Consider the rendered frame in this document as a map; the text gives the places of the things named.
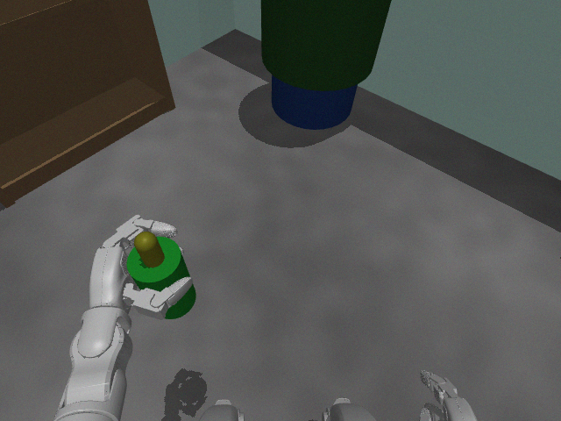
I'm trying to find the bookshelf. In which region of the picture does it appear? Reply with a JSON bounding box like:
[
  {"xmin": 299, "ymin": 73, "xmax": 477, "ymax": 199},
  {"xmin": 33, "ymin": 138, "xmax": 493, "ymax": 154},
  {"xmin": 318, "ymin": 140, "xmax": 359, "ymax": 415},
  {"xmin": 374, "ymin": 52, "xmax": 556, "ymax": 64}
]
[{"xmin": 0, "ymin": 0, "xmax": 175, "ymax": 209}]

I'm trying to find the left robot hand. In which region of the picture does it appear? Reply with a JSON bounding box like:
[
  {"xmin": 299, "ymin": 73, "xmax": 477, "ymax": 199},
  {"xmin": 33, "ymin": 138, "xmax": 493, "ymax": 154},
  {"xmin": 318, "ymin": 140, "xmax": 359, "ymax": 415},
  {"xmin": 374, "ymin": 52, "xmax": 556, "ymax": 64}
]
[{"xmin": 89, "ymin": 215, "xmax": 193, "ymax": 320}]

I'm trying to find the left robot arm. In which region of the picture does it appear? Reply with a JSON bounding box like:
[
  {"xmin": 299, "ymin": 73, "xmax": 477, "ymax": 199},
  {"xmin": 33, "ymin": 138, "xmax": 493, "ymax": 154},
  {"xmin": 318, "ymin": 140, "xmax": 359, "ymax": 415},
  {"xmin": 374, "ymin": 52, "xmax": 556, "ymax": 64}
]
[{"xmin": 53, "ymin": 306, "xmax": 132, "ymax": 421}]

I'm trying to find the potted plant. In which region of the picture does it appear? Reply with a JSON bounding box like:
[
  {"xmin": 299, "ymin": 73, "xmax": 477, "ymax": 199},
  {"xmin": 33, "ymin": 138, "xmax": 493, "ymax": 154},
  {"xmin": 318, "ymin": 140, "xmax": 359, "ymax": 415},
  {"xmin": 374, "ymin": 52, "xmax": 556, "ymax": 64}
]
[{"xmin": 261, "ymin": 0, "xmax": 392, "ymax": 130}]

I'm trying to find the right robot hand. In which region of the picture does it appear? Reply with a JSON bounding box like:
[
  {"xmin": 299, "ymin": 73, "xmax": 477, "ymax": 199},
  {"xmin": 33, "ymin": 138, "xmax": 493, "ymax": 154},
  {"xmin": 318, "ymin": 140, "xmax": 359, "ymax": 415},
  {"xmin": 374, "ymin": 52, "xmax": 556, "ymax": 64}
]
[{"xmin": 420, "ymin": 370, "xmax": 478, "ymax": 421}]

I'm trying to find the bottle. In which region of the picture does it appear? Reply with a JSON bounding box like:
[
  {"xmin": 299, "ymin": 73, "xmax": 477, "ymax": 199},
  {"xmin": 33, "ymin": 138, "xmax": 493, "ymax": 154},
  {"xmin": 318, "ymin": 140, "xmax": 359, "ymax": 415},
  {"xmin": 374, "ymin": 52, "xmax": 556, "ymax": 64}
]
[{"xmin": 126, "ymin": 232, "xmax": 196, "ymax": 319}]

